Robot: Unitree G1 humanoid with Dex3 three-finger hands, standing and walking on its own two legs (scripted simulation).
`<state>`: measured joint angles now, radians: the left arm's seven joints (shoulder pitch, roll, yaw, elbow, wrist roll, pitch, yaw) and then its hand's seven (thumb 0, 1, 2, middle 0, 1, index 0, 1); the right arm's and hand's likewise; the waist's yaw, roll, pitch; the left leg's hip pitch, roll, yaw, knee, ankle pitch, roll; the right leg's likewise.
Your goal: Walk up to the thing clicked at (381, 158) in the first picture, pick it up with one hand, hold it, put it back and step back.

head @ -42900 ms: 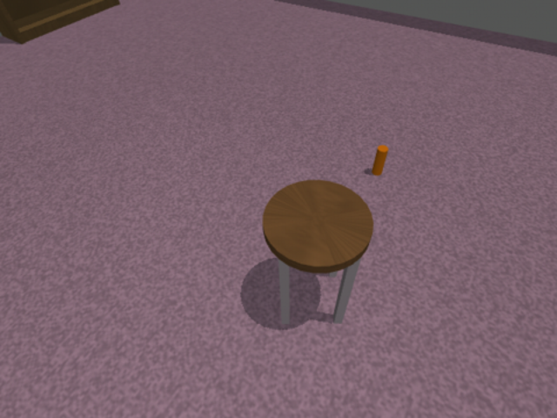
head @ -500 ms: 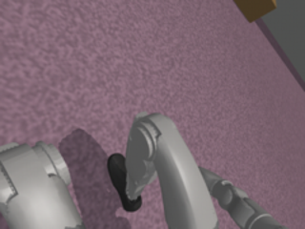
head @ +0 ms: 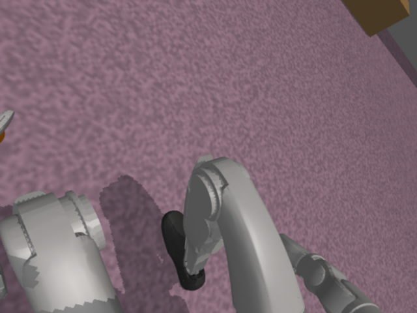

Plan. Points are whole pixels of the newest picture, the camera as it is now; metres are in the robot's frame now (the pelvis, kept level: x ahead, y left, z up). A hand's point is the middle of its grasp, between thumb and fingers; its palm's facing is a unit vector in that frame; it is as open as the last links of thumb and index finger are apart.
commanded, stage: settle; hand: left
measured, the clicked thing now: out of the picture +0.45 +0.27 -0.18
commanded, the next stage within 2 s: lift in 1.46 s
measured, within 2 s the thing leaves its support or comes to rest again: neither
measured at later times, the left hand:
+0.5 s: hand out of the picture +0.44 +0.28 -0.03, palm faces +0.20 -0.98 -0.07, open 8.1 cm
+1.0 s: hand out of the picture +0.45 +0.28 +0.02, palm faces +0.20 -0.98 -0.06, open 8.1 cm
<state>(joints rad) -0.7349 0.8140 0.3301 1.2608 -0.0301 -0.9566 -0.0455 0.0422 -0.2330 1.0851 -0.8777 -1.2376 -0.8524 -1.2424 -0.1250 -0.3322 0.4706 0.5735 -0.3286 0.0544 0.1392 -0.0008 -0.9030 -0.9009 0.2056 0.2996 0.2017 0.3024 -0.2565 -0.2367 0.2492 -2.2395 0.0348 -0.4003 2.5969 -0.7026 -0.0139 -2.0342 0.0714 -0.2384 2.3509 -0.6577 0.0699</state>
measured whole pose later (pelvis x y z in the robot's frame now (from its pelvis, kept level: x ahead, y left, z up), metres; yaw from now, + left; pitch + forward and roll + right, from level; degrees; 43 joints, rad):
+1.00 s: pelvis +0.02 -0.02 +0.05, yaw +9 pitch +31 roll -7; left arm -0.70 0.49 0.37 0.87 -0.10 -0.53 -0.24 0.04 -0.26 1.12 -0.91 -1.20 -0.89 -1.21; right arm 0.08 -0.29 0.10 0.63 -0.09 0.08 0.06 0.00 -0.90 -0.90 0.20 0.30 0.20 0.30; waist -0.14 -0.01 -0.06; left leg -2.22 0.06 -0.17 2.35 -0.68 -0.03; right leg -2.13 0.01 -0.07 2.29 -0.70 0.03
